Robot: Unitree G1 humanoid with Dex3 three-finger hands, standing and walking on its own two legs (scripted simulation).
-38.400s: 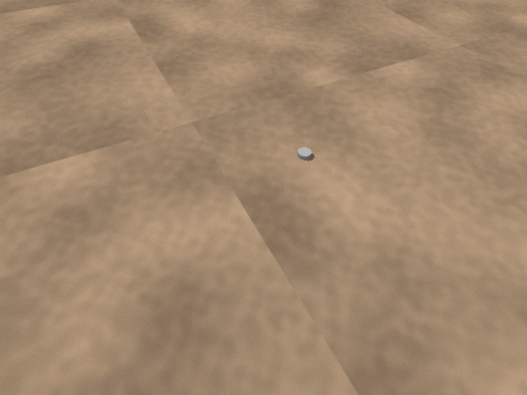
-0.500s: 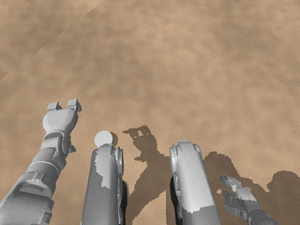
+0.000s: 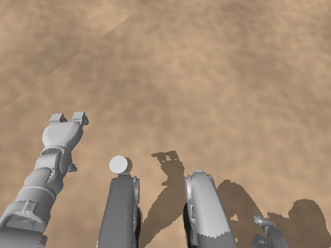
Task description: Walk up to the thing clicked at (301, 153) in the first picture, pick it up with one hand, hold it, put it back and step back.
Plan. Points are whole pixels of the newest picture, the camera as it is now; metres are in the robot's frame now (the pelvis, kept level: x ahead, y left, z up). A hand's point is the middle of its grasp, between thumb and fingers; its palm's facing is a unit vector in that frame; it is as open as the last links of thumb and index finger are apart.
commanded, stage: go down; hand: left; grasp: from above
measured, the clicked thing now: (118, 164) +0.39 +0.19 -0.49
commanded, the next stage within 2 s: withdraw in 1.56 s
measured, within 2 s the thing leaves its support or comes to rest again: neither
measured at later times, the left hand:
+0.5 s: hand (61, 140) +0.37 +0.26 -0.06, palm faces -0.43 -0.03 -0.90, open 14.1 cm
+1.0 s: hand (58, 138) +0.37 +0.26 -0.05, palm faces -0.43 -0.04 -0.90, open 14.2 cm
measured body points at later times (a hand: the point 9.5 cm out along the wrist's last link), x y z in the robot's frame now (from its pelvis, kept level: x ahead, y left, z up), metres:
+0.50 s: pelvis +0.01 +0.00 +0.05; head +0.15 +0.02 +0.48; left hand +0.39 +0.26 -0.01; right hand +0.13 -0.27 -0.07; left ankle +0.08 +0.12 -0.47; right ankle +0.09 -0.14 -0.47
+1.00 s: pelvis +0.03 +0.01 +0.08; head +0.18 +0.02 +0.50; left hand +0.39 +0.26 +0.00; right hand +0.14 -0.26 -0.05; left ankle +0.08 +0.12 -0.47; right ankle +0.09 -0.14 -0.47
